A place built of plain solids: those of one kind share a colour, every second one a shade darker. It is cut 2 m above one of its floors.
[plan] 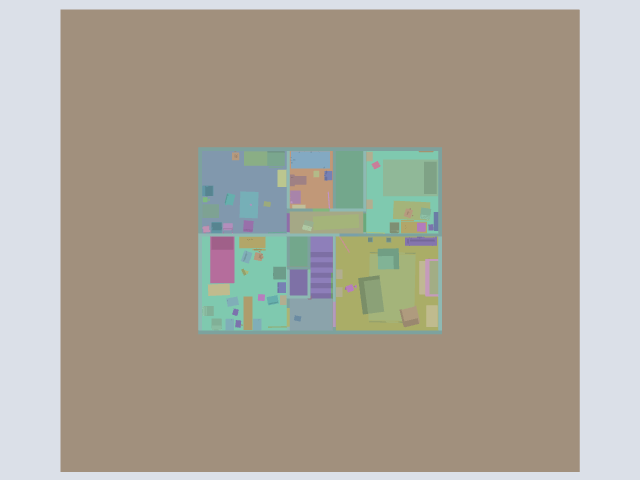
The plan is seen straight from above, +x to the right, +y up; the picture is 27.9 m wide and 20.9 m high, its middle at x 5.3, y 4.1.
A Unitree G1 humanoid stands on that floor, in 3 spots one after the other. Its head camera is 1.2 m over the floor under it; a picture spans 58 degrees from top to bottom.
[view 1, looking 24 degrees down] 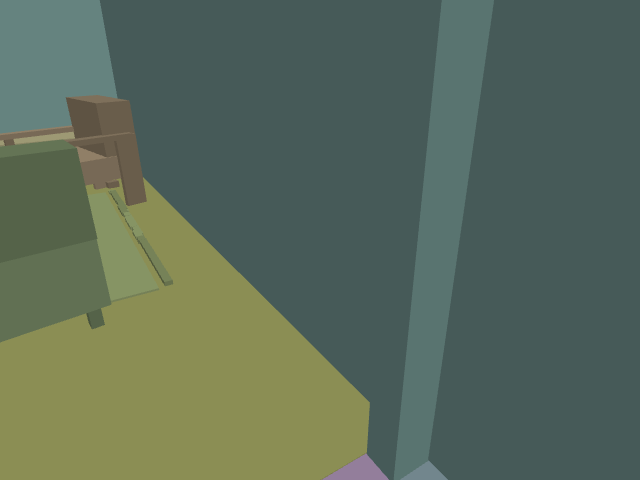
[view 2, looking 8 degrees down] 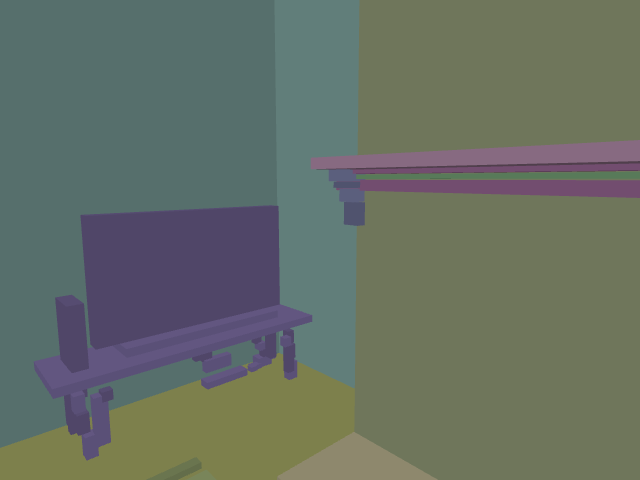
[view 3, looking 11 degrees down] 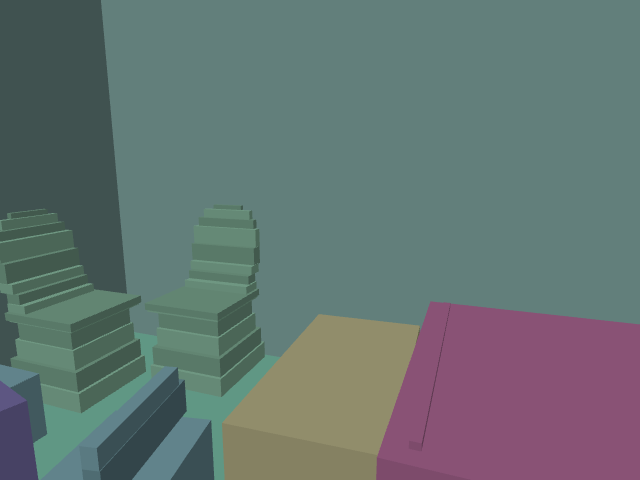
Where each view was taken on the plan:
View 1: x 5.23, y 0.98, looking -33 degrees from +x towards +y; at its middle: wall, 1.65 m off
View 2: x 8.68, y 1.93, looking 47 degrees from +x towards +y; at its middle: wall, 2.63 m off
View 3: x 2.38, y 2.38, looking -160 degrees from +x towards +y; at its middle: wall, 2.40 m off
